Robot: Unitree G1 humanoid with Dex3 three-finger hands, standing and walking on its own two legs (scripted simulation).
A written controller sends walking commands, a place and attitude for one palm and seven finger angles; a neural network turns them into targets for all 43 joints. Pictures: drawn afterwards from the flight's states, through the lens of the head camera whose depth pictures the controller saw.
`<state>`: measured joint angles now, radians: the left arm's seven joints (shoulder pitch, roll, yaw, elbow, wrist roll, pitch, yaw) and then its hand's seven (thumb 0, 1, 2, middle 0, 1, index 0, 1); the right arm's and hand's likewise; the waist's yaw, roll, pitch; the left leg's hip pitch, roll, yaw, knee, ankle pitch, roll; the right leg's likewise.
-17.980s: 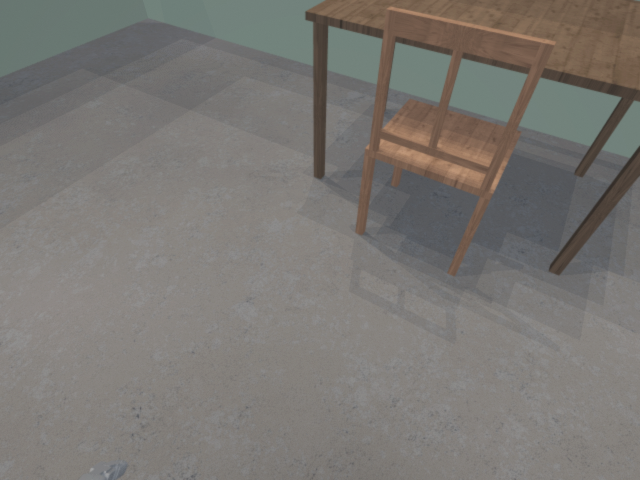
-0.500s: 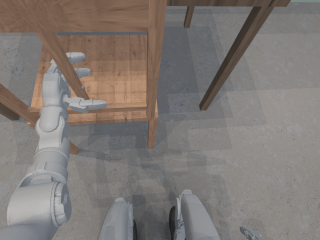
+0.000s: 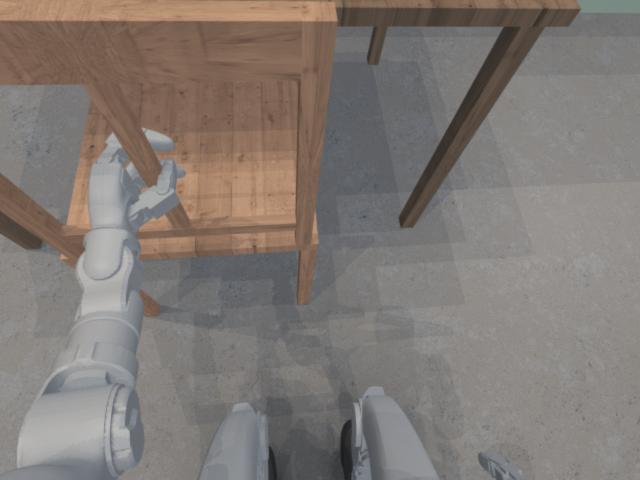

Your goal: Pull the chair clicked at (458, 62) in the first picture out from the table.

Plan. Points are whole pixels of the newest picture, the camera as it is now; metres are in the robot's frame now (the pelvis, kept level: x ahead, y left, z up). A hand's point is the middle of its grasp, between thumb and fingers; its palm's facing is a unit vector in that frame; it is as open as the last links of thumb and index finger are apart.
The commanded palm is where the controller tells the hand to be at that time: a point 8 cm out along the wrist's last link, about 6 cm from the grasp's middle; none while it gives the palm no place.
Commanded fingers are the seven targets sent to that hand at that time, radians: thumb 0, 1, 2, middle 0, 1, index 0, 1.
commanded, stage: hook a spindle and tug to test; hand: left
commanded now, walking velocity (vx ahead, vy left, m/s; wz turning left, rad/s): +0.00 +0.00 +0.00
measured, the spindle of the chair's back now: (151, 170) +0.49 +0.19 +0.02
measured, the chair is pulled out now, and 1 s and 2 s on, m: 0.00 0.05 0.20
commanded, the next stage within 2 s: step backward, pulling the chair out in 0.48 s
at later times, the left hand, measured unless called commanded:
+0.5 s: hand (171, 213) +0.43 +0.16 +0.02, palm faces +0.05 -1.00 -0.02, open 5.4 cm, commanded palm +0.39 +0.20 +0.02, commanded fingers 0.00 0.90 0.90 -0.50 -1.45 -0.50 -1.45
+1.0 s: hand (176, 217) +0.41 +0.15 +0.04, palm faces +0.06 -0.99 -0.11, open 5.2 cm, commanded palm +0.39 +0.20 +0.04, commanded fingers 0.00 0.90 0.90 -0.50 -1.45 -0.50 -1.45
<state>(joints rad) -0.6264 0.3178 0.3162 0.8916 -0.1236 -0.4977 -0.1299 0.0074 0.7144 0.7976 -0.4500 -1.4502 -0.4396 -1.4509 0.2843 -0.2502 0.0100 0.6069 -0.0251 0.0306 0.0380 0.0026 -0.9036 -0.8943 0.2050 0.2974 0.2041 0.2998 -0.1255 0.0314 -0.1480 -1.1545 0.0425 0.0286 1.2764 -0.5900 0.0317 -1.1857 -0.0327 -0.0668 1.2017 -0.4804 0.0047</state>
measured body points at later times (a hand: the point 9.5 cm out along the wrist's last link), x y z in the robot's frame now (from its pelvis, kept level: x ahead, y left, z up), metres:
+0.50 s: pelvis +0.02 +0.00 +0.01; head +0.17 +0.01 +0.43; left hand +0.42 +0.22 +0.02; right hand +0.13 -0.25 -0.11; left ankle +0.00 +0.10 -0.62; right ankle +0.04 -0.13 -0.62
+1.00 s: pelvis +0.03 +0.01 +0.10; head +0.14 +0.03 +0.54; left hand +0.41 +0.20 +0.05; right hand +0.10 -0.27 -0.01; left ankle +0.00 +0.10 -0.62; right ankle +0.04 -0.13 -0.62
